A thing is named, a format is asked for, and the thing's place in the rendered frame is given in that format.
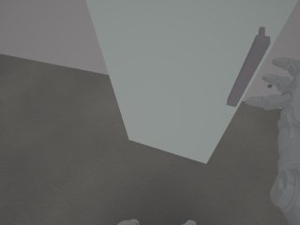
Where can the robot right upper arm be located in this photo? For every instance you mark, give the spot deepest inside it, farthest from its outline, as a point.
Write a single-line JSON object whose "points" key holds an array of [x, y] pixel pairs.
{"points": [[285, 194]]}

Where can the right robot hand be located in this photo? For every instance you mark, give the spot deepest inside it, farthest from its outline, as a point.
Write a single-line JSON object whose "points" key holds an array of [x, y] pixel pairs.
{"points": [[284, 85]]}

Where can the fridge door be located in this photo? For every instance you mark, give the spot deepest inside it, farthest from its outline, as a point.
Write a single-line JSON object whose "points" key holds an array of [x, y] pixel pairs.
{"points": [[173, 64]]}

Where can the handle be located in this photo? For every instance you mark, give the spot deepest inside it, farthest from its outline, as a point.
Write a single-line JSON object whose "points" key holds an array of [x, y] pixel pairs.
{"points": [[254, 57]]}

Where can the right robot forearm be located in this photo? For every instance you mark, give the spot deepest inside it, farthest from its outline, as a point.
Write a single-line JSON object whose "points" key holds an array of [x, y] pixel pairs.
{"points": [[288, 139]]}

